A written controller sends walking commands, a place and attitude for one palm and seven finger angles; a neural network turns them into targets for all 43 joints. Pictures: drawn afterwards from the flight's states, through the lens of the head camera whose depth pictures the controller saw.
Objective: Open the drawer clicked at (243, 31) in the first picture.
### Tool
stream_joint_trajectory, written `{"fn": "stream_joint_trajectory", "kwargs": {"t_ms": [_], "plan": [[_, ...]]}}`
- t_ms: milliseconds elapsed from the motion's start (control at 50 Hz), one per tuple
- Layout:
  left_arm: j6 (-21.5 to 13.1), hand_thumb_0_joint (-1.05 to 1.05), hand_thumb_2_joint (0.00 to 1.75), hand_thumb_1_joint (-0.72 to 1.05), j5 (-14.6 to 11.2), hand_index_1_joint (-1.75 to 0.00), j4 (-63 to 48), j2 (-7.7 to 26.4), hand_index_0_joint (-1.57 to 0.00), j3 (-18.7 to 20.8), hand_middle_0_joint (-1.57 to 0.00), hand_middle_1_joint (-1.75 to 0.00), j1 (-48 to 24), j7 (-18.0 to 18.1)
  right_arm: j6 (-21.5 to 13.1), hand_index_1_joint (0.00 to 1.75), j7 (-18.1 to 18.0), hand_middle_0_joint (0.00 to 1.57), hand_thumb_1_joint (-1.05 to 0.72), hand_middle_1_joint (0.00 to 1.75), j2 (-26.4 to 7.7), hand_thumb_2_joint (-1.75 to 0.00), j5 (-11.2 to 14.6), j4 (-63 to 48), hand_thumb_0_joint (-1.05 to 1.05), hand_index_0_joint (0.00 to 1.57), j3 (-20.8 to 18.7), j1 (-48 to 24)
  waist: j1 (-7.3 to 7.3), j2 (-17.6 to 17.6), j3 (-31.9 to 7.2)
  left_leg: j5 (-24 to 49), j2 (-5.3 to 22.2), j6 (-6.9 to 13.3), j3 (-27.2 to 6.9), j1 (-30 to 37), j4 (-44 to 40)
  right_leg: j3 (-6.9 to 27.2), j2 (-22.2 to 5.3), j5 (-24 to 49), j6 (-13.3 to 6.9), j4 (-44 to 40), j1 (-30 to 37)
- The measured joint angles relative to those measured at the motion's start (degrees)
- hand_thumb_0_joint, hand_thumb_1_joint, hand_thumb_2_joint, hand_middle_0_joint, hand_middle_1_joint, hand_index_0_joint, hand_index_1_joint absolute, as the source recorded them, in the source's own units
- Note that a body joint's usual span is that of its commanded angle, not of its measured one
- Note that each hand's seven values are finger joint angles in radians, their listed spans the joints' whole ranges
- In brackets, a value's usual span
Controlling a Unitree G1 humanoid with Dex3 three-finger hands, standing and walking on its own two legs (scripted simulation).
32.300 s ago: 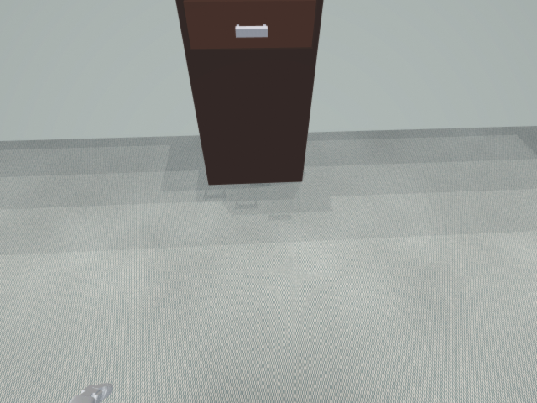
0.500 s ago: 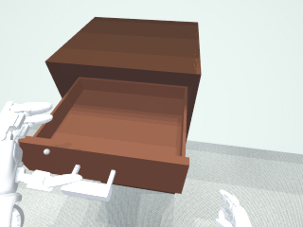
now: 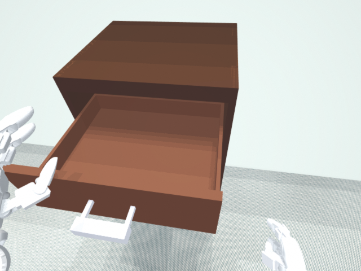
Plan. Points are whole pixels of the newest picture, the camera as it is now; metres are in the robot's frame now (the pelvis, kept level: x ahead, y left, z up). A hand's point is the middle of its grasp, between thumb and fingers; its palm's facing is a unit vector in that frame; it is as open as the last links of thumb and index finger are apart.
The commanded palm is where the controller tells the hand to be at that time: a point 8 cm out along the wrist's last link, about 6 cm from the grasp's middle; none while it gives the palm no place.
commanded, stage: draw the hand back to the body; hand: left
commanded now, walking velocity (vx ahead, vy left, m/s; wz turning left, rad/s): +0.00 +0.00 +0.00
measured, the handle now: (106, 218) +0.21 +0.19 +0.03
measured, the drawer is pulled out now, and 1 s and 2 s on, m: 0.28 0.28 0.28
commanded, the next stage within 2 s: step back with the hand held close in 0.24 s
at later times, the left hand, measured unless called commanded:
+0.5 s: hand (33, 185) +0.17 +0.22 +0.23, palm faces +0.44 -0.76 -0.48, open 7.5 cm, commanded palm +0.09 +0.27 +0.22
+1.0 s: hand out of the picture +0.11 +0.25 +0.21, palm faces +0.41 -0.76 -0.50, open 7.4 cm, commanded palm +0.04 +0.30 +0.22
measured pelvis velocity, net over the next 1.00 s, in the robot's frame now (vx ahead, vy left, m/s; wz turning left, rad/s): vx -0.08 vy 0.01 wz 0.02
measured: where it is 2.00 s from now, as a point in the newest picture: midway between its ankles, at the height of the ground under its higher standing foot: outside the picture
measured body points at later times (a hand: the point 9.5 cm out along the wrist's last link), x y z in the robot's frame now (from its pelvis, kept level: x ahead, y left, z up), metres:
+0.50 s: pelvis -0.03 -0.01 +0.00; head -0.02 -0.04 +0.45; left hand +0.14 +0.26 +0.25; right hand +0.16 -0.24 -0.09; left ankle -0.04 +0.11 -0.74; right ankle -0.03 -0.09 -0.74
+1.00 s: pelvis -0.08 +0.01 -0.01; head -0.06 +0.02 +0.44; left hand +0.09 +0.29 +0.24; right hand +0.10 -0.22 -0.09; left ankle -0.04 +0.11 -0.74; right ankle -0.03 -0.09 -0.74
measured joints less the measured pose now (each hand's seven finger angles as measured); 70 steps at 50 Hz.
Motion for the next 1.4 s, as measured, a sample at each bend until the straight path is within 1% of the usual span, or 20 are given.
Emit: {"fn": "stream_joint_trajectory", "kwargs": {"t_ms": [100,180,360,380,480,520,600,680,760,860,940,1040,1100,1120,1160,1200,1220,1260,1320,1400], "plan": [[0.1,0.01,0.81,0.69,-0.1,-0.42,1.0,-0.6,-0.23,-0.1,-0.23,-0.43,-1.3,0.3,0.2,0.3,0.0,0.2,-0.9,0.3,0.0,-0.9,0.1,0.1,0.01,0.2,0.2,-0.1,-0.04,0.1,0.2,0.3,0.1,-0.2,-0.3,0.2,-0.1,-0.3,0.1,0.1,-0.3,0.1,0.2],[0.0,0.01,0.86,0.78,-0.2,-0.36,1.5,-0.6,-0.22,-0.3,-0.22,-0.36,-1.5,0.3,0.2,0.3,-0.1,0.2,-0.9,0.3,0.2,-0.9,0.1,0.2,0.01,0.2,0.4,-0.1,-0.22,0.0,0.3,0.7,0.2,-0.5,-0.3,0.2,-0.2,-0.3,0.2,0.4,-0.5,0.3,0.1],[-0.6,0.02,0.89,0.87,-0.3,-0.31,1.5,-0.4,-0.21,-0.6,-0.22,-0.31,-0.7,0.3,-0.2,0.3,-0.2,0.2,-0.9,0.3,0.0,-0.9,0.2,0.6,0.01,0.2,0.2,0.5,-0.53,0.4,0.5,1.2,0.8,-1.0,-0.3,0.2,0.0,-0.4,0.8,1.0,-1.1,0.1,0.2],[-0.8,0.02,0.89,0.87,-0.3,-0.31,1.5,-0.1,-0.21,-0.1,-0.22,-0.31,-0.9,0.1,0.0,0.3,-0.1,0.2,-0.9,0.3,-0.1,-0.9,0.4,0.1,0.01,0.2,0.2,0.8,-0.72,0.5,0.3,1.2,0.9,-1.0,-0.5,-0.4,0.3,-0.6,0.9,1.1,-1.2,0.1,-0.2],[-3.6,0.02,0.9,0.88,0.1,-0.3,1.2,2.0,-0.21,4.3,-0.22,-0.3,-2.1,0.5,0.9,0.3,0.1,0.2,-0.9,0.3,-0.7,-0.9,1.0,-1.6,0.01,0.2,-0.2,1.0,-2.64,0.5,0.7,1.3,1.1,-1.0,-1.6,-5.3,3.0,-1.8,1.0,1.8,-1.4,0.9,-4.0],[-4.0,0.02,0.9,0.88,0.2,-0.3,0.9,2.2,-0.21,4.6,-0.21,-0.3,-1.4,0.6,1.4,0.3,0.1,0.2,-0.9,0.3,-1.1,-0.9,1.1,-1.7,0.01,0.2,-0.6,0.9,-3.35,0.3,1.0,1.6,0.8,-1.0,-1.5,-6.7,3.3,-1.7,0.7,1.9,-1.3,1.8,-5.6],[-3.8,0.02,0.9,0.88,0.4,-0.3,-0.1,2.3,-0.21,3.7,-0.21,-0.3,2.1,0.5,2.5,0.3,-0.1,0.2,-0.9,0.3,-1.5,-0.9,1.4,-2.0,0.01,0.2,-1.7,1.0,-4.59,-0.2,1.3,2.3,0.0,-0.4,-0.7,-8.7,3.6,-1.1,-0.3,1.9,-0.7,3.7,-8.5],[-3.9,0.02,0.9,0.88,0.4,-0.3,-2.3,3.8,-0.21,3.8,-0.22,-0.3,5.5,0.5,2.8,0.3,-0.4,0.2,-0.9,0.3,-1.3,-0.9,1.4,-2.1,0.01,0.2,-2.4,1.6,-5.25,-1.7,1.7,2.6,-0.6,0.1,-0.3,-10.5,4.5,-0.7,-1.0,1.8,-0.3,5.6,-10.7],[-4.6,0.02,0.9,0.88,0.6,-0.3,-4.9,5.5,-0.22,5.1,-0.22,-0.3,6.8,0.9,2.4,0.3,-0.7,0.2,-0.9,0.3,-0.9,-0.9,1.1,-2.5,0.01,0.2,-2.4,2.4,-4.94,-3.1,1.8,3.1,-1.0,0.5,-0.1,-12.0,5.2,-0.6,-1.5,2.2,0.1,6.5,-12.4],[-5.8,0.02,0.9,0.88,0.9,-0.3,-5.9,6.9,-0.22,7.6,-0.22,-0.3,5.7,1.8,1.4,0.3,-0.7,0.2,-0.9,0.3,-0.1,-0.9,0.8,-3.0,0.01,0.2,-1.8,2.3,-4.19,-4.2,1.5,4.0,-1.4,0.8,0.2,-13.6,5.8,-0.4,-1.9,2.9,0.4,7.5,-14.2],[-6.3,0.02,0.9,0.88,1.0,-0.3,-5.3,6.2,-0.22,8.1,-0.22,-0.3,3.9,2.4,0.6,0.3,-0.4,0.2,-0.9,0.3,0.3,-0.9,0.8,-3.2,0.01,0.2,-1.3,1.8,-3.95,-3.7,1.2,3.9,-1.0,0.9,0.0,-15.3,7.7,-0.8,-1.5,3.6,0.4,7.8,-15.1],[-6.3,0.02,0.9,0.88,1.0,-0.3,-5.8,4.8,-0.22,6.5,-0.22,-0.3,1.9,2.9,0.0,0.3,-0.2,0.2,-0.9,0.3,0.0,-0.9,0.7,-2.6,0.01,0.2,-1.1,1.6,-4.33,-3.8,1.5,0.4,-0.5,0.9,0.0,-17.6,12.0,-1.6,-1.6,3.7,0.5,9.0,-15.8],[-6.2,0.02,0.9,0.88,1.3,-0.3,-6.8,4.6,-0.21,6.2,-0.22,-0.3,1.7,3.0,0.0,0.3,-0.4,0.21,-0.9,0.3,0.0,-0.9,0.3,-2.2,0.01,0.2,-1.0,1.9,-4.39,-4.8,1.9,3.7,-0.5,1.7,0.8,-17.5,11.7,-1.5,-2.1,3.4,1.1,10.2,-16.2],[-6.3,0.02,0.9,0.88,1.5,-0.3,-7.0,4.7,-0.21,6.5,-0.22,-0.3,1.8,3.1,0.0,0.3,-0.5,0.21,-0.9,0.3,0.2,-0.9,0.2,-2.3,0.01,0.2,-0.9,2.1,-4.22,-5.3,1.9,3.9,-0.7,2.0,1.2,-17.4,11.4,-1.0,-2.3,1.9,1.4,11.3,-16.7],[-6.5,0.02,0.9,0.88,2.1,-0.3,-7.1,5.1,-0.22,7.4,-0.22,-0.3,1.9,3.3,-0.4,0.3,-0.6,0.2,-0.9,0.3,0.9,-0.9,-0.3,-2.7,0.01,0.2,-0.8,2.6,-4.13,-5.8,1.7,4.1,-0.8,2.4,1.5,-17.4,10.3,0.9,-2.0,-4.3,1.9,17.0,-18.2],[-6.7,0.02,0.9,0.88,2.4,-0.3,-7.0,5.4,-0.22,8.1,-0.22,-0.3,1.2,3.4,-1.2,0.3,-0.4,0.2,-0.9,0.3,1.6,-0.9,-0.8,-3.0,0.01,0.2,-0.8,3.2,-4.25,-5.5,1.3,5.2,-0.6,2.5,1.1,-17.8,8.8,2.6,-1.5,-8.3,2.1,23.4,-18.5],[-6.8,0.02,0.9,0.88,2.4,-0.3,-7.2,5.6,-0.22,8.5,-0.22,-0.3,0.9,3.5,-1.6,0.3,-0.2,0.2,-0.9,0.3,2.0,-0.9,-0.9,-2.9,0.01,0.2,-0.7,3.3,-4.16,-5.2,1.1,5.9,-0.4,2.4,0.8,-18.1,8.1,3.0,-1.3,-9.4,2.2,24.7,-18.0],[-7.1,0.02,0.9,0.88,2.3,-0.3,-7.6,6.0,-0.21,9.3,-0.22,-0.3,0.3,3.5,-2.3,0.3,0.4,0.2,-0.9,0.3,2.7,-0.9,-1.0,-2.4,0.01,0.2,-0.4,2.9,-3.57,-5.2,0.9,7.2,0.3,2.2,0.9,-18.7,6.6,3.5,-1.5,-10.3,2.6,24.3,-16.0],[-7.4,0.02,0.9,0.88,1.9,-0.3,-8.0,6.1,-0.21,9.6,-0.21,-0.3,-0.3,2.8,-3.0,0.3,1.4,0.21,-0.9,0.3,3.5,-0.9,-1.1,-1.9,0.01,0.2,0.5,1.4,-2.77,-5.4,1.1,9.1,1.6,1.6,1.8,-19.8,4.8,3.6,-2.0,-10.5,3.0,20.7,-12.5],[-7.0,0.02,0.9,0.88,1.1,-0.3,-7.7,6.3,-0.21,8.5,-0.21,-0.3,-1.8,1.1,-3.8,0.3,2.4,0.21,-0.9,0.3,3.7,-0.9,-1.2,-2.3,0.01,0.21,1.4,-1.6,-2.81,-5.2,2.4,12.2,3.0,0.7,2.4,-22.2,2.9,3.5,-1.9,-9.6,3.0,14.5,-8.6]]}}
